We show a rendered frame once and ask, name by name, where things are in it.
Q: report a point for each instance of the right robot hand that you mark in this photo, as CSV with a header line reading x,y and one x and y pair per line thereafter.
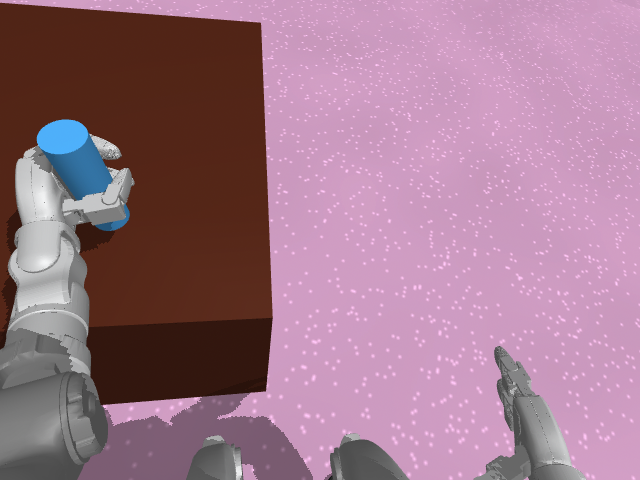
x,y
538,438

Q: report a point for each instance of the left robot arm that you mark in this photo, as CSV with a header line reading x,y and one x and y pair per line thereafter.
x,y
51,419

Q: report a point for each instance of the left robot hand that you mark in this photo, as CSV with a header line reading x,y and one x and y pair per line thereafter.
x,y
41,194

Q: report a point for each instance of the can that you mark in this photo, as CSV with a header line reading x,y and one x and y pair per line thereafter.
x,y
71,151

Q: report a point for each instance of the right robot arm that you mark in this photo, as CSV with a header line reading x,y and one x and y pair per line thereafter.
x,y
556,472

